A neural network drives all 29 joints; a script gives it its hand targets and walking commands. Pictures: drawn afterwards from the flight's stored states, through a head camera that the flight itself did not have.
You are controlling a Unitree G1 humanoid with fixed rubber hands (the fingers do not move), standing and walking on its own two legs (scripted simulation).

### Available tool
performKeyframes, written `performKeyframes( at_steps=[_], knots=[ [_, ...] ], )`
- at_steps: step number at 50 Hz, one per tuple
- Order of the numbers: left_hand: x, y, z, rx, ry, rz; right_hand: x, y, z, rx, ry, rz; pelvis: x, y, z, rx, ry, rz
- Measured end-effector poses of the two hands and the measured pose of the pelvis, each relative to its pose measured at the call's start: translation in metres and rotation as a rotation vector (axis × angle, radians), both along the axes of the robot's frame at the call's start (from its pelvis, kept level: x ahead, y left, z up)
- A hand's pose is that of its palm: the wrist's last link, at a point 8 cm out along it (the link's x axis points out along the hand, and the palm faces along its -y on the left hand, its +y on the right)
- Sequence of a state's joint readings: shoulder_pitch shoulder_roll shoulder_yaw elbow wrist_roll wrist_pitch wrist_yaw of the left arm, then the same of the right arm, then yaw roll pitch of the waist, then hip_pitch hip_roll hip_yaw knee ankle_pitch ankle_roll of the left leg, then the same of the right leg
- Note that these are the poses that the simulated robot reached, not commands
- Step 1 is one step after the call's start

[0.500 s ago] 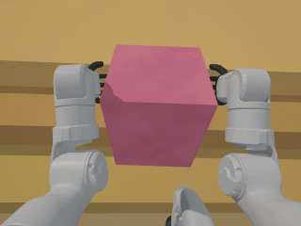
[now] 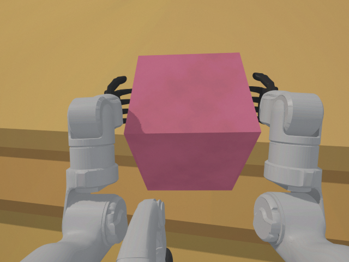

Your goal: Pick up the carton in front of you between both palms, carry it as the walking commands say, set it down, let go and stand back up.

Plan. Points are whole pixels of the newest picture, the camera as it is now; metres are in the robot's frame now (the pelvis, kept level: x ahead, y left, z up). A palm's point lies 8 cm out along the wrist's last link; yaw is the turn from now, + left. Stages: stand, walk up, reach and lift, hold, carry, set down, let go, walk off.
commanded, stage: carry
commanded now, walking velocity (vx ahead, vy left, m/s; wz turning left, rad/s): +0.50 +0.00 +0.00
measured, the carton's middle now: (188, 128) +0.39 +0.01 +0.12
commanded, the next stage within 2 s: none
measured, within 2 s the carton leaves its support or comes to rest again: neither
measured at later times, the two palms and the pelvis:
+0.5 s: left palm out of the picture +0.67 +0.13 +0.38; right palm out of the picture +0.64 -0.17 +0.39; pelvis +0.28 +0.00 +0.17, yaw -1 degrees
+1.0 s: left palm out of the picture +0.91 +0.11 +0.54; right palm out of the picture +0.93 -0.19 +0.53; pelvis +0.54 -0.05 +0.34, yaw +0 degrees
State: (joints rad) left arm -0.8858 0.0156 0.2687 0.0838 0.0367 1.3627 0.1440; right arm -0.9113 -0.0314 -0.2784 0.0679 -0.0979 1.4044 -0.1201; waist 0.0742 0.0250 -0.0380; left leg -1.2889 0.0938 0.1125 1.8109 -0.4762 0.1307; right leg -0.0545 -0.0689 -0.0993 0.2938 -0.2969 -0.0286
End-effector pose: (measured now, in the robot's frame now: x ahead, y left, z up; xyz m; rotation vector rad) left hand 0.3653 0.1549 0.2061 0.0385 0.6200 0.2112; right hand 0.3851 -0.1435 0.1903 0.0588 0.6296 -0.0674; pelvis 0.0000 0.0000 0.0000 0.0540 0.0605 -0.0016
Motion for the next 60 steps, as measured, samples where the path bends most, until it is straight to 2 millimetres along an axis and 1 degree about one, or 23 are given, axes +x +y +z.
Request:
performKeyframes(
  at_steps=[3,5,7,9,12,14,16,19,21,23,25,27,30,32,34,36,38,40,43,48,52,56,60],
  knots=[
    [0.052,-0.003,0.009,-0.011,0.054,-0.038,0.037,-0.004,0.008,-0.020,0.055,-0.031,0.044,0.013,0.015,0.017,0.019,-0.004],
    [0.089,-0.012,0.012,-0.048,0.098,-0.104,0.053,-0.011,0.012,-0.043,0.100,-0.082,0.073,0.025,0.029,0.024,0.000,-0.002],
    [0.120,-0.021,0.016,-0.068,0.136,-0.149,0.065,-0.019,0.018,-0.074,0.138,-0.121,0.091,0.031,0.049,0.030,-0.017,-0.001],
    [0.141,-0.028,0.022,-0.091,0.171,-0.168,0.075,-0.024,0.026,-0.088,0.174,-0.144,0.107,0.032,0.071,0.033,-0.029,-0.002],
    [0.165,-0.033,0.043,-0.105,0.199,-0.175,0.095,-0.029,0.051,-0.084,0.201,-0.165,0.133,0.035,0.105,0.018,-0.038,-0.015],
    [0.184,-0.033,0.064,-0.108,0.180,-0.177,0.115,-0.030,0.074,-0.080,0.183,-0.172,0.151,0.036,0.124,-0.001,-0.041,-0.025],
    [0.205,-0.032,0.088,-0.117,0.136,-0.175,0.140,-0.029,0.102,-0.082,0.139,-0.175,0.170,0.034,0.139,-0.021,-0.039,-0.031],
    [0.238,-0.028,0.124,-0.133,0.052,-0.165,0.179,-0.026,0.145,-0.094,0.055,-0.171,0.202,0.025,0.151,-0.030,-0.021,-0.031],
    [0.260,-0.027,0.145,-0.138,0.014,-0.155,0.205,-0.025,0.169,-0.112,0.018,-0.162,0.226,0.017,0.158,-0.039,-0.018,-0.025],
    [0.283,-0.028,0.161,-0.144,0.002,-0.149,0.229,-0.026,0.188,-0.131,0.006,-0.150,0.251,0.007,0.164,-0.058,-0.022,-0.018],
    [0.305,-0.029,0.172,-0.144,0.009,-0.139,0.256,-0.028,0.202,-0.145,0.014,-0.134,0.279,-0.004,0.171,-0.077,-0.024,-0.015],
    [0.329,-0.031,0.179,-0.135,0.034,-0.126,0.285,-0.030,0.211,-0.148,0.038,-0.118,0.307,-0.014,0.180,-0.104,-0.012,-0.024],
    [0.362,-0.032,0.184,-0.109,0.089,-0.088,0.335,-0.033,0.216,-0.128,0.091,-0.074,0.349,-0.034,0.193,-0.123,0.012,-0.010],
    [0.375,-0.029,0.184,-0.085,0.128,-0.034,0.371,-0.030,0.215,-0.107,0.129,-0.018,0.376,-0.049,0.206,-0.128,-0.003,-0.007],
    [0.385,-0.026,0.185,-0.052,0.168,0.009,0.399,-0.025,0.212,-0.082,0.166,0.029,0.392,-0.057,0.225,-0.126,-0.015,-0.012],
    [0.393,-0.026,0.190,-0.035,0.211,0.031,0.417,-0.024,0.213,-0.057,0.210,0.047,0.407,-0.060,0.248,-0.125,-0.025,-0.012],
    [0.404,-0.027,0.201,-0.032,0.242,0.042,0.430,-0.025,0.220,-0.045,0.241,0.052,0.422,-0.062,0.272,-0.116,-0.030,-0.005],
    [0.421,-0.029,0.218,-0.037,0.241,0.048,0.445,-0.028,0.234,-0.040,0.242,0.051,0.437,-0.066,0.292,-0.101,-0.033,0.006],
    [0.456,-0.036,0.253,-0.043,0.181,0.050,0.472,-0.035,0.265,-0.036,0.182,0.036,0.463,-0.069,0.315,-0.074,-0.030,0.017],
    [0.519,-0.047,0.315,-0.025,0.040,0.023,0.524,-0.046,0.319,0.001,0.041,0.012,0.515,-0.060,0.331,-0.060,-0.010,0.011],
    [0.566,-0.048,0.347,0.006,0.014,-0.007,0.566,-0.048,0.348,0.005,0.013,-0.003,0.568,-0.046,0.343,-0.025,-0.022,0.000],
    [0.624,-0.046,0.362,0.003,0.056,-0.030,0.616,-0.046,0.361,-0.016,0.054,-0.014,0.624,-0.031,0.357,0.022,-0.009,0.001],
    [0.694,-0.044,0.359,-0.018,0.120,-0.083,0.664,-0.045,0.361,-0.044,0.119,-0.061,0.683,-0.009,0.370,0.025,0.009,-0.016]
  ],
)
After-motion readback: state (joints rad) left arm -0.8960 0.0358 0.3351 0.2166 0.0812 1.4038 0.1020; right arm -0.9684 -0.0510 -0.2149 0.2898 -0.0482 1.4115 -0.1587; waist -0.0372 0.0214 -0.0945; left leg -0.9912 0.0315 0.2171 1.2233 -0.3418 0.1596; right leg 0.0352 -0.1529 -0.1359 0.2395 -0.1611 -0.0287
